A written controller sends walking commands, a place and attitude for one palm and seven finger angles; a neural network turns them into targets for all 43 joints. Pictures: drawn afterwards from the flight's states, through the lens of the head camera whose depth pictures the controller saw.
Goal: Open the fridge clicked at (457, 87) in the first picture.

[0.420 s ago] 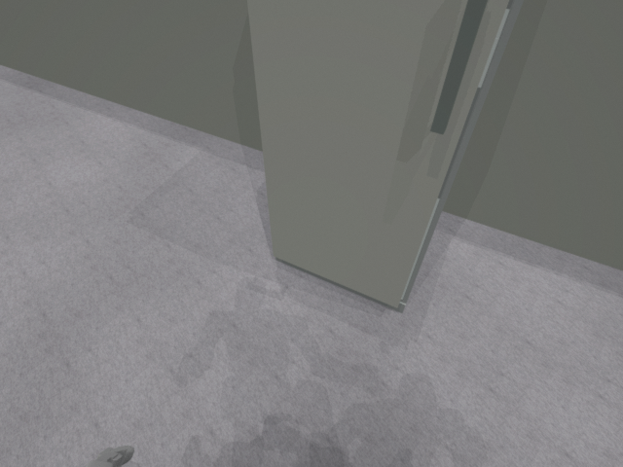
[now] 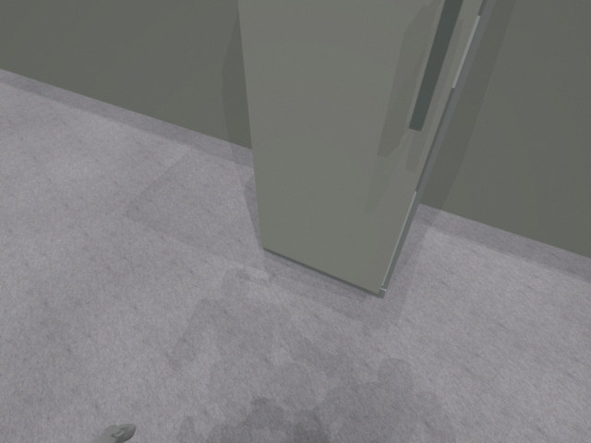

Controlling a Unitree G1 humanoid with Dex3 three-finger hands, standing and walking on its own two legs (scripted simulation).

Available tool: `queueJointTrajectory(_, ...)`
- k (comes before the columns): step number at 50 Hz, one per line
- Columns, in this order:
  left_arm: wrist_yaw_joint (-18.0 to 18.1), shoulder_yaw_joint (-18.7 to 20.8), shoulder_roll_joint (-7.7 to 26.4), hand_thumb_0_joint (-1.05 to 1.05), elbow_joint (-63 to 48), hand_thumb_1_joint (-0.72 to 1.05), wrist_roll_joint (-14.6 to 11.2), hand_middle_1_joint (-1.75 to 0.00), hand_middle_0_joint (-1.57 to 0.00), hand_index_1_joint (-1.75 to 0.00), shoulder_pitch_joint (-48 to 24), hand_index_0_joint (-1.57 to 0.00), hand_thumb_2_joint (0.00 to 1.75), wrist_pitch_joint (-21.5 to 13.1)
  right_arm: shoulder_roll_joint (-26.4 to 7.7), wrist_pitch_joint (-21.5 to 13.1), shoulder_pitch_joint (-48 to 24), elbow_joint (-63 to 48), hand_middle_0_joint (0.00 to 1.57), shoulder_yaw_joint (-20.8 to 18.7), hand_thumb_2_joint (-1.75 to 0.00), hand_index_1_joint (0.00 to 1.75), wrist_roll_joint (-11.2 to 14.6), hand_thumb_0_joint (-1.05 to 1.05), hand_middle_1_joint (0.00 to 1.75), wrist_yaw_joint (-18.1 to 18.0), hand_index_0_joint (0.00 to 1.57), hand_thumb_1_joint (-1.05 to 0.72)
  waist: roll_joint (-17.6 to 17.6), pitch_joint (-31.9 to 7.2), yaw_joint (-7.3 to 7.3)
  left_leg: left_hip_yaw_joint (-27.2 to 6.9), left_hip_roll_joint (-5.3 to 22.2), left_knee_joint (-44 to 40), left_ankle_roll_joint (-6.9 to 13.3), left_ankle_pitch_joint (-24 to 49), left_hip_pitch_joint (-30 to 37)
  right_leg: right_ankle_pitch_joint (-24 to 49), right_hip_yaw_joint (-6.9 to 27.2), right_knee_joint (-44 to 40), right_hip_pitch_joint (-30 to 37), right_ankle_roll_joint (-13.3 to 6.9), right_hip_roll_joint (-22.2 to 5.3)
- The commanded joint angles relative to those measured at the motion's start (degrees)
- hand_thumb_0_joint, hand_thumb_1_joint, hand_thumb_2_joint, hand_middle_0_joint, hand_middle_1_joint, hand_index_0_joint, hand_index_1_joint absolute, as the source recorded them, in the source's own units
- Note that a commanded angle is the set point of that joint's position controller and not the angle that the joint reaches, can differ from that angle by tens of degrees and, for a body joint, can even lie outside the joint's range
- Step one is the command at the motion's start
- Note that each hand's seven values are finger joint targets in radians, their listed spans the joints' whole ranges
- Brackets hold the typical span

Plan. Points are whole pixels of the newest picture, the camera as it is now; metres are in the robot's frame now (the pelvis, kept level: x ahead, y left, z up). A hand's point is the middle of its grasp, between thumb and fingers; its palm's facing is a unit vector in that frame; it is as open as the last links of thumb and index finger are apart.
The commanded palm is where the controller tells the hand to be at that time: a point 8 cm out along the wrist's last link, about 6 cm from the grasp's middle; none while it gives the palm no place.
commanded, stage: stand and wait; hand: right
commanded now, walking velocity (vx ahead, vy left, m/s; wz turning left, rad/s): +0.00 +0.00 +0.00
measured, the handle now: (440, 50) +0.74 -0.23 +0.20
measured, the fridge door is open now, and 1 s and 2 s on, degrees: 0 0 0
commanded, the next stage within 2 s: look at it before walking up in 0.40 s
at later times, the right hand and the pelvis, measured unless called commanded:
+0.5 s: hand out of the picture +0.06 -0.23 -0.15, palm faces -0.03 +0.94 -0.33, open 7.4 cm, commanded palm none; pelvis -0.01 +0.01 +0.00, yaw +0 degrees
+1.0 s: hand out of the picture +0.06 -0.23 -0.15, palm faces -0.03 +0.94 -0.33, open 7.4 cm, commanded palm none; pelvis -0.01 +0.01 +0.00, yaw +0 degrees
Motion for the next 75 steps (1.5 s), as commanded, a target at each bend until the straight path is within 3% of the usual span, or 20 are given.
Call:
queueJointTrajectory(1, 0.9, 2.8, 11.3, 0.00, -2.9, 0.90, 0.1, -0.30, -0.20, -0.30, -2.8, -0.20, 0.90, -1.3, -11.8, -1.9, -3.0, -3.4, 0.20, -2.5, -0.90, 0.30, 0.3, 0.00, 0.30, -0.9, 0.20, -0.90, -0.7, -4.2, 0.50, -4.8, 6.1, -4.5, 2.5, 12.0, 0.8, 10.9, 4.9, -4.5, 1.0, -1.6, -6.4)
queueJointTrajectory(22, 0.7, 2.4, 11.4, 0.00, 1.2, 0.90, 0.0, -0.30, -0.20, -0.30, -0.7, -0.20, 0.90, -1.3, -11.7, -2.1, -2.7, -0.2, 0.20, -2.3, -0.90, 0.30, 0.3, 0.00, 0.30, -0.8, 0.20, -0.90, -0.4, -2.5, 0.54, -6.0, 5.8, -7.8, 2.4, 6.1, -0.1, 6.6, 5.3, -7.0, 0.2, -1.1, -6.8)
queueJointTrajectory(42, 0.8, 2.4, 11.5, 0.00, 1.4, 0.90, 0.0, -0.30, -0.20, -0.30, -0.9, -0.20, 0.90, -1.4, -11.7, -2.3, -2.7, -0.2, 0.20, -2.4, -0.90, 0.30, 0.3, 0.00, 0.30, -0.8, 0.20, -0.90, -0.4, -3.2, 0.54, -5.8, 5.9, -8.2, 2.3, 8.8, 0.4, 8.5, 5.2, -7.2, 1.5, -1.0, -7.1)
queueJointTrajectory(49, 0.8, 2.5, 11.7, 0.00, 1.3, 0.90, -0.1, -0.30, -0.20, -0.30, -1.0, -0.20, 0.90, -1.4, -12.0, -2.6, -2.3, -0.1, 0.20, -2.6, -0.90, 0.30, 0.3, 0.00, 0.30, -0.9, 0.20, -0.90, -0.5, -4.8, 0.54, -5.6, 6.2, -7.8, 2.4, 13.4, 1.9, 11.8, 5.0, -6.5, 2.8, -0.9, -7.3)
queueJointTrajectory(57, 0.8, 2.4, 11.9, 0.00, 1.2, 0.90, 0.0, -0.30, -0.20, -0.30, -1.5, -0.20, 0.90, -1.2, -12.1, -2.4, -2.5, 0.1, 0.20, -2.5, -0.90, 0.30, 0.4, 0.00, 0.30, -0.8, 0.20, -0.90, -1.1, -2.7, 0.54, -5.2, 6.2, -8.2, 2.2, 11.9, 1.4, 10.8, 5.5, -7.0, 1.6, -0.9, -7.0)
queueJointTrajectory(61, 0.4, 1.3, 5.4, 0.00, 0.9, 0.90, 0.1, -0.30, -0.20, -0.30, 1.1, -0.20, 0.90, 0.4, -6.4, -0.4, 1.0, 0.1, 0.20, -1.8, -0.90, 0.30, 0.5, 0.00, 0.30, -1.5, 0.20, -0.90, -1.5, -1.8, 0.11, -2.9, 7.2, -4.2, 0.6, 10.8, 1.0, 12.4, 5.7, -3.6, -3.0, -0.2, -6.4)
queueJointTrajectory(62, 0.3, 1.5, 5.3, 0.00, 0.4, 0.90, 0.1, -0.30, -0.20, -0.30, 1.4, -0.20, 0.90, 0.8, -6.7, -0.1, 1.6, -0.3, 0.20, -2.0, -0.90, 0.30, 0.4, 0.00, 0.30, -1.6, 0.20, -0.90, -1.1, -1.8, -0.14, -2.8, 7.6, -3.7, 0.5, 10.1, 1.0, 11.7, 5.7, -2.4, -4.6, -0.2, -6.1)
queueJointTrajectory(64, 0.2, 1.9, 5.3, 0.00, -1.0, 0.90, 0.2, -0.30, -0.20, -0.30, 1.7, -0.20, 0.90, 1.3, -7.7, 0.3, 2.3, -1.5, 0.20, -2.8, -0.90, 0.30, 0.2, 0.00, 0.30, -1.7, 0.20, -0.90, 1.0, -1.9, -0.55, -3.3, 9.4, -3.1, 1.3, 10.3, 1.9, 11.2, 5.7, 1.4, -8.4, -0.1, -5.0)
queueJointTrajectory(66, 0.1, 2.6, 5.0, 0.00, -2.5, 0.90, 0.1, -0.30, -0.20, -0.30, 2.3, -0.20, 0.90, 2.0, -9.6, 0.4, 3.7, -2.8, 0.20, -3.7, -0.90, 0.30, 0.1, 0.00, 0.30, -1.9, 0.20, -0.90, 6.9, -3.4, -0.84, -7.0, 15.4, -5.3, 4.9, 11.7, 2.3, 5.9, 2.5, 10.2, -10.7, 0.6, -2.1)
queueJointTrajectory(68, 0.2, 3.4, 4.2, 0.00, -3.9, 0.90, 0.1, -0.30, -0.20, -0.30, 2.4, -0.20, 0.90, 2.5, -10.1, 0.2, 4.3, -4.3, 0.20, -4.4, -0.90, 0.30, -0.5, 0.00, 0.30, -2.3, 0.20, -0.90, 10.9, -2.7, -1.36, -9.6, 21.2, -6.4, 10.6, 20.1, 2.5, -13.0, 0.9, 23.5, -15.0, 1.2, -0.8)
queueJointTrajectory(70, 0.0, 3.9, 3.3, 0.00, -4.5, 0.90, -0.2, -0.30, -0.20, -0.30, 3.5, -0.20, 0.90, 2.7, -9.0, 0.0, 2.2, -5.9, 0.20, -4.7, -0.90, 0.30, -0.9, 0.00, 0.30, -2.8, 0.20, -0.90, 9.7, -2.4, -0.15, -6.2, 21.6, -4.6, 12.1, 25.9, 1.2, -16.6, 1.4, 29.4, -15.1, 1.5, -2.6)
queueJointTrajectory(72, -0.4, 3.9, 1.4, 0.00, -4.6, 0.90, -0.6, -0.30, -0.20, -0.30, 6.8, -0.20, 0.90, 2.3, -8.9, -0.1, -0.1, -7.3, 0.20, -5.0, -0.90, 0.30, -1.0, 0.00, 0.30, -2.5, 0.20, -0.90, 8.7, -2.8, 1.98, -0.7, 20.0, 0.4, 9.2, 28.0, 0.2, -12.7, -0.4, 19.4, -11.7, 2.0, -3.6)
queueJointTrajectory(74, -0.6, 4.0, 1.2, 0.00, -3.8, 0.90, -0.2, -0.30, -0.20, -0.30, 11.4, -0.20, 0.90, 1.8, -7.5, 0.4, -0.3, -7.9, 0.20, -5.0, -0.90, 0.30, -0.3, 0.00, 0.30, -2.2, 0.20, -0.90, 4.6, -3.9, 3.88, 4.4, 16.6, 8.4, 4.1, 19.6, -5.7, 2.5, -2.4, 5.5, -1.6, 1.7, -2.4)
queueJointTrajectory(75, -0.5, 4.6, 4.5, 0.00, -3.8, 0.90, 0.5, -0.30, -0.20, -0.30, 13.9, -0.20, 0.90, 1.1, -4.3, 0.9, 1.6, -8.6, 0.20, -4.6, -0.90, 0.30, 0.2, 0.00, 0.30, -2.0, 0.20, -0.90, -8.3, -4.2, 4.36, 7.6, 10.2, 20.3, 0.1, 5.0, -13.0, 11.2, 9.3, -2.8, 1.9, -0.9, -8.4)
